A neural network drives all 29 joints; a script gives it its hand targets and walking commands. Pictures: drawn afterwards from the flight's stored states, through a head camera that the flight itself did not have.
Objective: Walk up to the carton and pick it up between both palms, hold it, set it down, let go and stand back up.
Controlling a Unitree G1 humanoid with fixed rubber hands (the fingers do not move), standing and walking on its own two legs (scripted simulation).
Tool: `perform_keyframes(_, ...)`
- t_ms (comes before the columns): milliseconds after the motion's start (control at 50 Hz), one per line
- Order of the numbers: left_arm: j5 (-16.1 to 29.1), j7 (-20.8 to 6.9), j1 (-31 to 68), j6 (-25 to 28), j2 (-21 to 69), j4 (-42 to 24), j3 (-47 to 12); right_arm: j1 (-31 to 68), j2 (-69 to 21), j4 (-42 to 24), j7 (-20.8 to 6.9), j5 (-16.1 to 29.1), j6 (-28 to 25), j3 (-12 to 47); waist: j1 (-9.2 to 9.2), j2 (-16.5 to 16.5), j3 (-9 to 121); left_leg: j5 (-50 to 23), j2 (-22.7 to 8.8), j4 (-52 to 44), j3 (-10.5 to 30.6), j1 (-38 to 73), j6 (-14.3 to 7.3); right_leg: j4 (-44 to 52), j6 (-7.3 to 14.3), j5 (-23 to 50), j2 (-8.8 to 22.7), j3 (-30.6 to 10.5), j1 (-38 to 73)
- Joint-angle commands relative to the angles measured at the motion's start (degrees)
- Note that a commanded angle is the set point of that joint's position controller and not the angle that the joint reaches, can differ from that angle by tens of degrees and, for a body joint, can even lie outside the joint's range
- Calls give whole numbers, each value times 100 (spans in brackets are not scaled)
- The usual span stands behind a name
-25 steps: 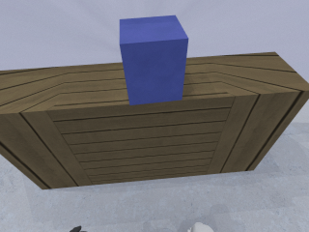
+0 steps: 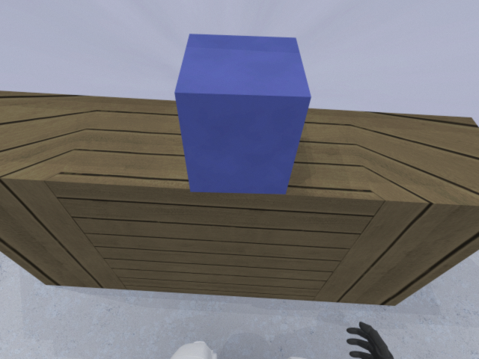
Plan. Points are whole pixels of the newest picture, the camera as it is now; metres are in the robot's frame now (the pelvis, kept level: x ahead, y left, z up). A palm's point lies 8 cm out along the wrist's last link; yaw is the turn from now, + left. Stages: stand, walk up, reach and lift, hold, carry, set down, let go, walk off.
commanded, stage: walk up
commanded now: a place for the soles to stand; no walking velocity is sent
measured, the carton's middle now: (240, 118) +0.55 +0.04 +0.09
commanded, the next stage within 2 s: none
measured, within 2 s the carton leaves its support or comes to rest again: neither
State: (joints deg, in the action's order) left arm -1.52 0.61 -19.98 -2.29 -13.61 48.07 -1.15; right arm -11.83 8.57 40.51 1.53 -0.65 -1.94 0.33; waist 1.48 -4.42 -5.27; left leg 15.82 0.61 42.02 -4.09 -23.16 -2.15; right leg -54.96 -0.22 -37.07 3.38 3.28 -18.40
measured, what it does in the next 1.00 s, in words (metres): steps on the spot: right foot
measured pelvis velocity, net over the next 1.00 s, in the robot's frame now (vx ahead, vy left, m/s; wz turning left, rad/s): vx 0.03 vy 0.00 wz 0.03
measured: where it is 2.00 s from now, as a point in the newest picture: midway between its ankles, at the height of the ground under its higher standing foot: outside the picture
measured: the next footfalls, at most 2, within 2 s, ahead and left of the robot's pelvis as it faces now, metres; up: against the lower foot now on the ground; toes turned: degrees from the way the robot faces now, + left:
right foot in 0.08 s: +0.05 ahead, -0.13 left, +0.00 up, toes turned -5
left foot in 1.18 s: +0.21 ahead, +0.22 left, +0.00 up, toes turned +8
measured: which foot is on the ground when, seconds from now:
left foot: down 0.00-0.90, up 0.92-1.00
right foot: up 0.00-0.06, down 0.08-1.00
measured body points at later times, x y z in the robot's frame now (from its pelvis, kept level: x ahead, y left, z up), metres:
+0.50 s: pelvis +0.03 -0.04 +0.02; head +0.03 -0.05 +0.47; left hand +0.13 +0.20 -0.10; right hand +0.10 -0.28 -0.12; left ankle +0.08 +0.11 -0.71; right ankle +0.01 -0.13 -0.71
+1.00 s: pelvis +0.03 +0.00 +0.03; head +0.03 +0.00 +0.48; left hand +0.03 +0.25 -0.12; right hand +0.07 -0.27 -0.11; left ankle +0.07 +0.12 -0.67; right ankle +0.01 -0.13 -0.71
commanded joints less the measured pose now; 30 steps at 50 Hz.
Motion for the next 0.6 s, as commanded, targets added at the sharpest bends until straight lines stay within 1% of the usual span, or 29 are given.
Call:
perform_keyframes(0, 61, 58, -564, 140, -381, -355, 136, 65, 1020, -332, 57, -51, 56, -215, 26, 1450, 523, -1291, -1724, -1859, 1857, 412, -971, 1185, -20, 1155, 241, -368, -14)
perform_keyframes(20, 77, 41, -729, 222, -353, -269, 147, 343, 989, -310, 7, -55, 73, -179, 198, 1284, 715, -1630, -1470, -1489, 1400, 211, -717, 1953, 45, 2128, 194, -271, 634)
perform_keyframes(40, 62, 26, -785, 310, -349, -218, 170, 429, 923, -245, -52, -58, 88, -132, 227, 1038, 872, -1925, -1197, -1078, 1021, 122, -492, 2395, 94, 3053, 164, -271, 1076)
perform_keyframes(60, 40, 14, -600, 376, -476, -283, 198, 382, 838, -196, -107, -11, 94, -95, 142, 700, 979, -1839, -932, -714, 742, 143, -288, 2593, 164, 3544, 426, -661, 1085)
perform_keyframes(80, 73, 3, -93, 399, -702, -442, 219, 120, 684, -144, -147, 76, 107, -34, -147, 151, 895, -862, -566, -628, 528, 311, -104, 3063, 351, 3000, 883, -1415, 507)
perform_keyframes(100, 193, -33, 371, 377, -837, -442, 249, -2, 695, 25, -127, 70, 160, -40, -310, 39, 505, -315, -427, -743, 417, 1072, -66, 3234, 518, 2219, 960, -1425, -547)
perform_keyframes(120, 213, -52, 576, 356, -694, -437, 213, 39, 747, 144, -126, 51, 172, -41, -343, 129, 254, -378, -486, -891, 512, 1227, -73, 3355, 468, 1852, 784, -1243, -762)
perform_keyframes(140, 216, -49, 558, 355, -567, -410, 171, 89, 832, 288, -140, 41, 159, -28, -264, 178, 190, -715, -575, -923, 663, 1095, -100, 3365, 378, 2065, 629, -1038, -482)
perform_keyframes(160, 200, -36, 455, 370, -545, -390, 153, 80, 874, 365, -159, 27, 134, -28, -212, 180, 292, -1140, -632, -911, 667, 995, -105, 3269, 322, 2625, 582, -926, -145)
perform_keyframes(180, 184, -38, 376, 396, -583, -355, 153, 57, 906, 458, -170, 8, 106, -29, -175, 167, 421, -1439, -647, -898, 616, 1022, -95, 3158, 310, 3228, 587, -895, 60)
perform_keyframes(220, 166, -56, 330, 427, -656, -272, 185, 56, 863, 545, -148, 0, 64, 17, -164, 114, 654, -1698, -671, -928, 515, 985, -51, 3011, 286, 4166, 598, -761, 530)
perform_keyframes(240, 156, -52, 362, 423, -634, -266, 195, 53, 848, 620, -138, 3, 55, 28, -156, 114, 764, -1692, -668, -959, 476, 934, -46, 2990, 300, 4307, 595, -704, 739)
perform_keyframes(260, 159, -47, 396, 408, -623, -264, 185, 37, 836, 668, -127, 12, 58, 46, -160, 12, 776, -1707, -660, -992, 441, 940, -27, 2981, 311, 4381, 591, -647, 806)
perform_keyframes(300, 160, -42, 501, 376, -601, -248, 173, 74, 877, 754, -113, 7, 79, 49, -146, 23, 697, -1613, -656, -1082, 408, 970, -3, 3043, 327, 4293, 563, -594, 775)
perform_keyframes(340, 169, -34, 558, 342, -589, -203, 159, 54, 916, 850, -106, -1, 113, 65, -155, -38, 588, -1391, -644, -1139, 368, 898, 11, 3187, 327, 4010, 588, -589, 743)
perform_keyframes(380, 182, -31, 594, 322, -616, -156, 151, 60, 948, 944, -97, -8, 130, 76, -149, 23, 482, -1263, -636, -1225, 349, 948, 33, 3301, 329, 3887, 638, -646, 654)
perform_keyframes(400, 171, -34, 618, 313, -623, -135, 136, 4, 979, 1005, -96, -15, 132, 77, -161, 80, 448, -1147, -633, -1269, 354, 966, 47, 3366, 343, 3674, 634, -639, 606)
perform_keyframes(420, 170, -34, 662, 303, -641, -107, 128, -40, 1000, 1066, -95, -13, 130, 83, -176, 123, 377, -1152, -661, -1338, 365, 955, 37, 3384, 363, 3488, 590, -574, 595)
perform_keyframes(460, 160, -37, 665, 303, -658, -19, 110, -87, 1055, 1157, -101, -17, 109, 87, -175, 108, 352, -1305, -718, -1404, 441, 1027, 27, 3390, 360, 3377, 509, -533, 606)
perform_keyframes(480, 157, -37, 630, 308, -641, 10, 101, -93, 1074, 1192, -101, -19, 105, 87, -175, 207, 401, -1342, -728, -1425, 437, 1038, 22, 3396, 354, 3388, 493, -525, 652)
perform_keyframes(500, 162, -40, 607, 309, -667, 39, 98, -93, 1088, 1229, -100, 0, 102, 89, -165, 220, 408, -1275, -720, -1443, 452, 1061, 19, 3443, 344, 3293, 498, -535, 626)
perform_keyframes(520, 166, -40, 655, 309, -697, 73, 91, -114, 1093, 1266, -99, 9, 100, 96, -194, 215, 349, -1193, -731, -1477, 466, 1061, 19, 3475, 363, 3099, 490, -553, 584)
perform_keyframes(580, 158, -46, 657, 314, -704, 168, 67, -157, 1121, 1386, -104, 24, 93, 109, -215, 422, 272, -1109, -755, -1590, 518, 1102, 3, 3555, 386, 2769, 453, -542, 528)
